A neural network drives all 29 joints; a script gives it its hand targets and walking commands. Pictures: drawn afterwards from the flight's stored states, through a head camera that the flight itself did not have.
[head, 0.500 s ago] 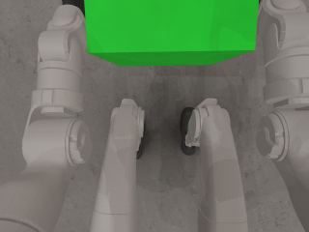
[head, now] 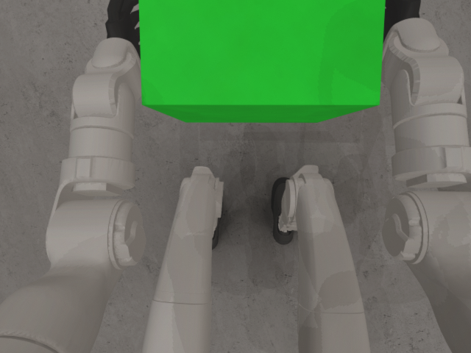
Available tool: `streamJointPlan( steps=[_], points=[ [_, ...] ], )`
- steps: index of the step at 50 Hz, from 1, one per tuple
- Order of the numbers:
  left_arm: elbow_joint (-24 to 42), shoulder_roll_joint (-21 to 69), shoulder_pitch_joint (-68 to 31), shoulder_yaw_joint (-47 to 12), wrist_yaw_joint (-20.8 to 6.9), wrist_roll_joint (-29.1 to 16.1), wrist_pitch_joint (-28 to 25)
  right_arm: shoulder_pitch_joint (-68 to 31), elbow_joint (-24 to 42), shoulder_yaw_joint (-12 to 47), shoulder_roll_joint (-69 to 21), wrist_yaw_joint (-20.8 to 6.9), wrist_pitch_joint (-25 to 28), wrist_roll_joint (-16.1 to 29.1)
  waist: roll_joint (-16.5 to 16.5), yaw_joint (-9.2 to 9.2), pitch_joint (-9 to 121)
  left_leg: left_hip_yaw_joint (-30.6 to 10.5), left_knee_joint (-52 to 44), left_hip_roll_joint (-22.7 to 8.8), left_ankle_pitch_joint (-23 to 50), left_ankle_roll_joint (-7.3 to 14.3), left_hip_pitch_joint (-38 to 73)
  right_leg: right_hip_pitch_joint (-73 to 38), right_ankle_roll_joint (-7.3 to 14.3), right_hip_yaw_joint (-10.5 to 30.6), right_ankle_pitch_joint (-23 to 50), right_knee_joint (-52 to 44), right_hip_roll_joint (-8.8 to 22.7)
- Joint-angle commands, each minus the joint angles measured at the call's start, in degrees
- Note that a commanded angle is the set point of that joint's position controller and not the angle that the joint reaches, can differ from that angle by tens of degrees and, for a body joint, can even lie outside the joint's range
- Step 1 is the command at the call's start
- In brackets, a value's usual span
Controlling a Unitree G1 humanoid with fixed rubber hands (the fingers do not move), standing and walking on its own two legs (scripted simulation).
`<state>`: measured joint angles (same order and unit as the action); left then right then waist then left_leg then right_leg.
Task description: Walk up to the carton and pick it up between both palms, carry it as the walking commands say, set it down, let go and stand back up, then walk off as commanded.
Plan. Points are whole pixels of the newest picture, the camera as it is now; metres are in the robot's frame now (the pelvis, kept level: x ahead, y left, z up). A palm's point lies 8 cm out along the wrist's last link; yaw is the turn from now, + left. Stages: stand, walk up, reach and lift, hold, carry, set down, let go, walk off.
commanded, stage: reach and lift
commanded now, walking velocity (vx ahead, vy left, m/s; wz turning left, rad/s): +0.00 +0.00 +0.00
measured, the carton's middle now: (254, 63) +0.50 +0.01 -0.13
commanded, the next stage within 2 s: none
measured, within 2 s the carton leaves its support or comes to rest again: neither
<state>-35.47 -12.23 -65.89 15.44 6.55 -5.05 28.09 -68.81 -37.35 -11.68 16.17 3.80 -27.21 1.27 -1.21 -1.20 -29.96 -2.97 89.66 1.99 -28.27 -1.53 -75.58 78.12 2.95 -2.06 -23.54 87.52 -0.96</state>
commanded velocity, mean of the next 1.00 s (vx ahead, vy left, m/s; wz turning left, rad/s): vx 0.00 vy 0.00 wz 0.00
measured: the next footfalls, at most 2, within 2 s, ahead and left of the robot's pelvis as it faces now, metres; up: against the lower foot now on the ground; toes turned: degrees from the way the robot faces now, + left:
none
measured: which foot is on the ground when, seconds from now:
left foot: down 0.00-1.00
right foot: down 0.00-1.00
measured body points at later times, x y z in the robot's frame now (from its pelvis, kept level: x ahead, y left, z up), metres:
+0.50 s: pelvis +0.06 +0.00 +0.07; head +0.19 -0.01 +0.50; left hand +0.48 +0.19 +0.05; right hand +0.50 -0.17 +0.06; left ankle +0.13 +0.14 -0.54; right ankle +0.16 -0.09 -0.54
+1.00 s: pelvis +0.12 +0.00 +0.15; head +0.19 +0.00 +0.59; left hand +0.46 +0.20 +0.12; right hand +0.48 -0.16 +0.12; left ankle +0.13 +0.14 -0.54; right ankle +0.16 -0.09 -0.54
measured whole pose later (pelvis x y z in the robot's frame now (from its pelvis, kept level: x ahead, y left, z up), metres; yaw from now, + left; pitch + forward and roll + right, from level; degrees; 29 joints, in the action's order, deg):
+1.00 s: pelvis +0.12 +0.00 +0.15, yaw +1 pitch +16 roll +0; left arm -37.2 0.8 -27.1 19.6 -0.4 5.5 25.7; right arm -26.4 -35.8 -18.5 -0.1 -0.5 -23.7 -8.7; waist -1.2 -1.4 8.9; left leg -4.9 51.1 1.8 -23.0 -1.5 -43.9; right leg 45.7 2.5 -2.0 -20.1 50.0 -1.1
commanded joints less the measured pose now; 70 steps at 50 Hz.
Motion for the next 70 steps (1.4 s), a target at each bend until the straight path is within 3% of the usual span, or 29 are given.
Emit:
streamJointPlan(
  steps=[1, 2, 4, 5, 7, 11, 14, 17, 19, 26, 27, 30, 31, 40, 41, 43, 44, 45, 46, 48, 52, 53, 56, 57, 60, 61, 65, 67, 70],
  points=[
    [21.80, 62.91, -47.04, -31.09, -18.86, -6.52, -3.52, -35.88, 12.73, 27.73, -70.02, -16.76, 2.19, 10.46, 0.29, -2.88, 138.22, 2.96, -15.27, 6.90, 16.31, 1.31, 22.48, -44.70, -2.42, 5.71, 16.55, -10.54, -7.06],
    [24.86, 64.78, -46.90, -31.44, -18.66, -7.35, -3.66, -37.99, 17.71, 31.72, -73.38, -16.21, 2.21, 13.00, 0.16, -5.30, 143.42, 3.62, -16.36, 6.86, 18.43, 1.36, 27.34, -54.10, -2.78, 8.36, 17.41, -13.58, -6.45],
    [19.36, 67.03, -42.17, -31.02, -19.09, -5.87, -3.11, -36.95, 17.52, 29.10, -71.92, -16.12, 2.60, 11.61, -0.52, -4.49, 138.09, 3.97, -17.37, 7.32, 17.06, 1.14, 26.44, -52.18, -2.44, 7.78, 17.22, -14.16, -6.49],
    [9.61, 65.47, -40.11, -25.74, -19.96, -2.53, -3.04, -32.78, 8.54, 24.96, -70.96, -16.57, 2.30, 7.86, 0.68, -4.65, 121.93, 3.32, -19.53, 6.53, 9.30, 1.97, 16.53, -44.38, -2.40, 8.35, 9.13, -16.36, -5.74],
    [18.20, 67.37, -43.68, -29.29, -20.33, -5.11, -4.07, -35.85, 13.95, 28.06, -73.98, -16.97, 3.09, 10.34, 1.59, -2.54, 132.57, 2.86, -20.41, 6.41, 8.35, 1.79, 25.03, -52.21, -2.78, 7.87, 8.45, -18.45, -5.78],
    [14.69, 68.84, -41.11, -28.01, -20.96, -4.66, -4.74, -34.84, 14.08, 26.49, -74.36, -16.63, 4.20, 9.64, 0.39, -2.98, 125.40, 2.06, -22.15, 6.67, 9.76, 2.38, 22.10, -51.39, -2.36, 8.78, 11.17, -18.77, -5.91],
    [4.33, 67.36, -34.81, -21.98, -21.67, 0.12, -5.22, -26.47, 0.02, 20.43, -76.24, -17.69, 3.68, 5.47, 1.15, -4.25, 101.38, 2.89, -24.47, 5.49, 1.50, 2.50, 14.81, -40.66, -2.26, 9.01, 0.60, -22.33, -4.80],
    [9.00, 73.01, -31.98, -23.24, -22.08, -1.98, -5.71, -25.09, 4.48, 20.64, -75.82, -18.13, 5.23, 4.27, -0.15, -0.55, 107.03, 1.58, -25.13, 6.21, 8.11, 1.14, 24.54, -43.80, -1.47, 6.33, 8.39, -21.38, -5.95],
    [1.53, 69.82, -26.29, -15.71, -22.29, 3.11, -5.87, -25.39, 0.87, 16.34, -75.41, -19.16, 6.10, 4.58, -0.31, -4.94, 87.50, 2.39, -25.95, 5.64, 4.04, 2.21, 17.44, -35.93, -1.24, 7.48, 3.14, -23.88, -5.28],
    [-3.07, 71.71, -13.53, -10.60, -22.46, 7.63, -3.38, -5.33, -10.41, 3.58, -73.21, -19.93, 2.79, -5.89, -0.06, 1.68, 71.88, 1.08, -34.91, 4.55, 2.21, 0.51, 22.25, -36.74, -0.22, 5.49, 2.71, -32.06, -4.50],
    [-3.36, 71.74, -11.91, -12.07, -22.73, 7.50, -3.47, -9.01, -6.59, 6.60, -73.05, -20.46, 3.67, -3.46, -0.37, -0.23, 72.89, -0.12, -35.93, 4.22, 5.70, 0.90, 25.71, -37.73, -0.38, 5.45, 5.36, -31.69, -4.56],
    [4.20, 73.71, -12.54, -17.68, -22.91, 4.73, -4.67, -3.71, -1.90, 10.97, -77.05, -20.71, 3.91, -2.81, 0.79, 1.81, 80.04, -0.65, -36.37, 4.57, 15.42, 0.86, 31.67, -47.35, -0.15, 6.77, 17.36, -34.00, -4.80],
    [2.35, 70.56, -9.55, -14.68, -23.20, 6.38, -4.60, -3.73, -3.09, 10.51, -76.62, -20.78, 3.95, -2.31, -0.01, -1.21, 76.63, 0.42, -37.02, 4.84, 17.63, 1.79, 31.45, -45.73, -0.92, 6.67, 18.84, -34.23, -4.50],
    [9.93, 71.82, -0.33, -26.79, -22.93, 2.12, -6.19, 4.61, 8.51, 22.58, -76.32, -19.15, 6.68, 0.86, -1.48, 1.10, 82.09, -2.03, -41.19, 5.26, 32.78, 1.51, 37.41, -60.36, -0.90, 10.29, 38.58, -38.55, -3.20],
    [6.78, 70.51, 4.86, -25.19, -22.62, 3.76, -5.08, 8.10, 5.13, 21.90, -77.30, -19.40, 5.46, -0.24, -1.12, -1.99, 78.64, -1.32, -43.03, 5.17, 32.88, 1.58, 39.32, -60.92, -1.21, 9.44, 37.54, -39.38, -3.20],
    [7.32, 73.30, 4.11, -27.27, -22.73, 3.10, -4.80, 9.85, 7.46, 21.24, -74.46, -19.09, 4.99, -2.17, -0.57, 3.38, 76.82, -2.53, -43.97, 4.52, 31.42, 0.61, 42.04, -60.42, -0.83, 8.82, 33.98, -41.03, -3.96],
    [5.04, 67.81, 7.97, -23.86, -22.63, 5.81, -4.47, 9.86, 5.63, 19.91, -73.94, -19.40, 4.71, -2.55, 0.52, -0.59, 69.43, -2.48, -45.15, 4.26, 31.68, 1.79, 40.95, -55.72, -1.45, 8.57, 31.82, -42.19, -3.62],
    [5.54, 72.78, 9.19, -27.07, -22.57, 3.03, -4.46, 8.37, 10.62, 23.89, -72.49, -19.35, 5.65, -0.39, -1.90, 1.26, 74.10, -3.20, -46.78, 3.89, 35.04, 0.93, 44.29, -60.39, -0.89, 9.31, 35.54, -42.86, -3.02],
    [6.38, 69.75, 11.00, -24.99, -22.65, 5.67, -4.35, 12.16, 7.56, 22.71, -74.85, -19.50, 4.75, -1.81, -0.28, -0.70, 71.12, -1.56, -46.39, 4.82, 28.86, 1.53, 38.00, -63.27, -0.91, 10.17, 34.03, -43.43, -3.12],
    [9.96, 73.00, 6.25, -29.03, -22.79, 2.47, -4.70, 6.61, 12.87, 27.39, -76.42, -19.58, 4.91, 1.77, -0.81, 0.28, 76.20, -2.47, -47.03, 4.44, 31.72, 1.46, 45.87, -66.68, -1.09, 10.36, 34.65, -44.38, -2.84],
    [5.44, 68.65, 8.76, -23.89, -22.91, 7.46, -3.41, 13.76, 3.58, 17.68, -71.78, -20.00, 3.27, -4.64, -0.41, 2.41, 60.30, -3.16, -50.14, 3.66, 25.77, 2.42, 41.93, -56.33, -1.04, 8.23, 25.63, -46.66, -2.92],
    [12.52, 72.73, 2.97, -30.45, -22.77, 3.08, -3.66, 11.79, 8.85, 24.02, -75.85, -20.20, 3.41, -0.36, -2.89, 2.56, 71.65, -2.72, -51.13, 3.61, 27.82, 1.20, 50.33, -66.86, -0.78, 9.10, 28.82, -48.33, -2.62],
    [3.95, 67.98, 6.88, -23.19, -23.23, 7.71, -2.22, 13.19, 2.55, 17.83, -71.79, -20.11, 1.99, -5.32, 0.06, 0.56, 57.38, -2.82, -53.78, 3.66, 22.85, 2.90, 44.20, -60.12, -1.47, 7.92, 22.28, -50.08, -3.09],
    [9.61, 72.18, 4.83, -28.34, -23.26, 4.87, -2.31, 15.33, 5.10, 19.86, -74.24, -20.37, 1.70, -3.81, -1.31, 3.53, 64.02, -3.62, -54.52, 3.07, 25.47, 1.54, 50.43, -66.14, -1.00, 7.48, 25.62, -50.05, -3.50],
    [12.81, 70.08, 2.02, -28.44, -23.00, 4.68, -3.01, 9.98, 9.16, 23.99, -75.11, -21.44, 2.45, -1.22, -2.97, -0.04, 66.17, -2.62, -54.18, 2.99, 29.27, 2.03, 52.53, -65.12, -1.42, 8.06, 27.55, -50.63, -3.08],
    [11.66, 70.63, 2.23, -28.15, -23.31, 4.16, -2.54, 12.31, 7.04, 22.25, -75.31, -20.93, 1.69, -2.53, -0.94, 2.24, 66.78, -2.46, -55.08, 2.99, 27.33, 1.90, 51.30, -70.18, -1.25, 8.20, 28.02, -51.47, -3.44],
    [11.87, 73.57, 2.89, -29.61, -23.68, 5.20, -0.66, 8.71, 9.69, 22.82, -75.92, -21.99, 0.61, -1.18, -4.95, 0.35, 62.72, -2.99, -59.42, 2.65, 24.60, 1.75, 55.38, -69.21, -0.59, 7.55, 22.46, -54.66, -3.35],
    [8.84, 69.76, 3.88, -25.90, -23.87, 5.93, 0.51, 9.31, 7.44, 21.47, -76.19, -21.73, -1.03, -1.88, -0.14, 0.51, 58.95, -2.09, -59.02, 2.40, 21.19, 2.83, 54.07, -70.63, -1.46, 7.21, 20.27, -55.78, -2.73],
    [12.00, 73.71, 0.44, -29.13, -25.07, 3.57, 1.27, 10.19, 9.68, 22.41, -74.27, -22.38, -1.51, -1.63, -2.55, 3.26, 61.30, -2.15, -61.56, 2.58, 21.91, 1.98, 57.06, -73.70, -0.99, 6.82, 22.75, -56.93, -2.13]
  ],
)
